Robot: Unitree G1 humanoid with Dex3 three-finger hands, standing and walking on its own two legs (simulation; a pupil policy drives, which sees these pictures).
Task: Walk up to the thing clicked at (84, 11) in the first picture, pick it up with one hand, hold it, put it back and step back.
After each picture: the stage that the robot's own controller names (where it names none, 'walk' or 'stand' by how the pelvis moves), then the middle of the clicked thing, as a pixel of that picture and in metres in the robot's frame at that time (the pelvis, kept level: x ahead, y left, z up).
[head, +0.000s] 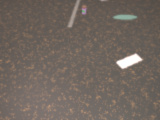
stand; (84, 9) +2.24 -0.07 -0.72
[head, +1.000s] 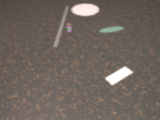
walk; (69, 27) +2.09 +0.26 -0.69
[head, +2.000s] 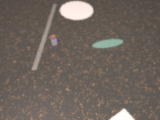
walk; (53, 39) +1.44 +0.41 -0.71
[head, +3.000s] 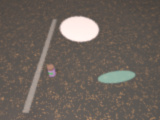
walk; (51, 70) +0.97 +0.35 -0.71
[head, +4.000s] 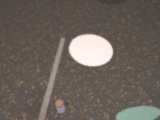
walk; (60, 106) +0.63 +0.23 -0.71
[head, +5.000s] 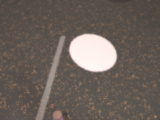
walk; (57, 117) +0.47 +0.17 -0.70
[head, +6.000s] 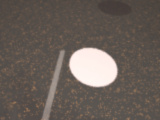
stand; out of the picture +0.39 +0.15 -0.71
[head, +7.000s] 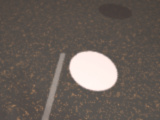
stand; out of the picture +0.37 +0.15 -0.72
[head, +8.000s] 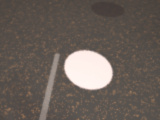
stand; out of the picture +0.36 +0.17 -0.72
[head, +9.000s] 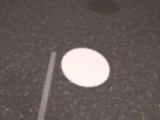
stand; out of the picture +0.36 +0.19 -0.72
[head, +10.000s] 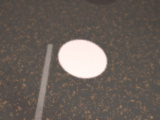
stand; out of the picture +0.38 +0.19 -0.71
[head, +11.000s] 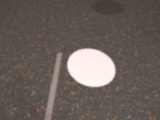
stand; out of the picture +0.38 +0.16 -0.72
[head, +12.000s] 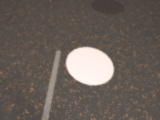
stand; out of the picture +0.39 +0.15 -0.72
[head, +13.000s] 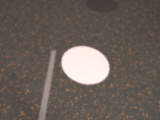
stand; out of the picture +0.38 +0.17 -0.72
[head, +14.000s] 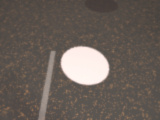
stand; out of the picture +0.37 +0.17 -0.72
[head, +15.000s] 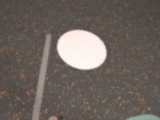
go down; out of the picture +0.40 +0.17 -0.70
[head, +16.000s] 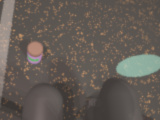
go down; (34, 53) +0.51 +0.14 -0.30
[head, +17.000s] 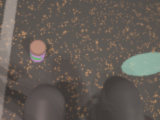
close in; (37, 51) +0.51 +0.11 -0.30
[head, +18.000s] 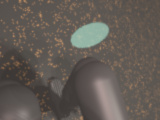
close in; out of the picture +0.51 +0.16 -0.25
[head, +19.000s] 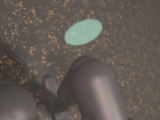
close; out of the picture +0.50 +0.17 -0.25
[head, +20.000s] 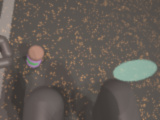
lift; (34, 57) +0.50 +0.13 -0.30
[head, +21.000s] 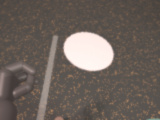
close; out of the picture +0.42 +0.13 -0.64
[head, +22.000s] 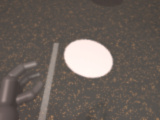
go down; out of the picture +0.41 +0.14 -0.68
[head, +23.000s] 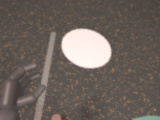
stand; out of the picture +0.42 +0.14 -0.66
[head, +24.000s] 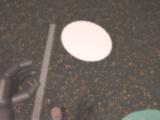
stand; (56, 114) +0.43 +0.13 -0.64
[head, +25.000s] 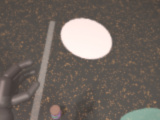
stand; (55, 112) +0.43 +0.13 -0.63
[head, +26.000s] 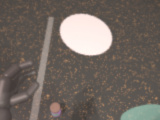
stand; (55, 109) +0.43 +0.13 -0.61
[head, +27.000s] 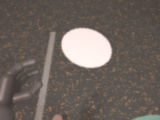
stand; out of the picture +0.41 +0.13 -0.65
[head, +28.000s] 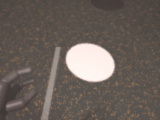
stand; out of the picture +0.40 +0.13 -0.68
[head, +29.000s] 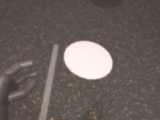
stand; out of the picture +0.40 +0.14 -0.69
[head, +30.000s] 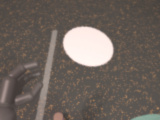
stand; (58, 119) +0.42 +0.14 -0.65
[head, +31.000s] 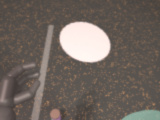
stand; (55, 116) +0.42 +0.13 -0.64
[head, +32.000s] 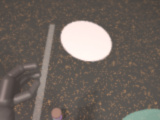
stand; (56, 115) +0.42 +0.13 -0.64
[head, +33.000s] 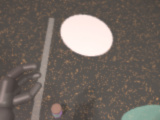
stand; (56, 110) +0.42 +0.13 -0.62
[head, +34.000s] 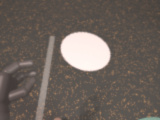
close; out of the picture +0.41 +0.13 -0.66
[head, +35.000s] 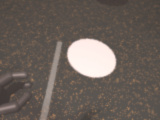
close; out of the picture +0.41 +0.13 -0.68
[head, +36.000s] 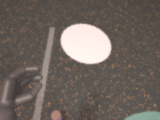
stand; (56, 117) +0.42 +0.14 -0.65
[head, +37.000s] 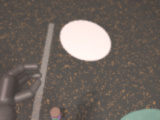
stand; (55, 114) +0.42 +0.13 -0.64
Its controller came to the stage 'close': yes
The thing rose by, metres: 0.00
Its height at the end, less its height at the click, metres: +0.00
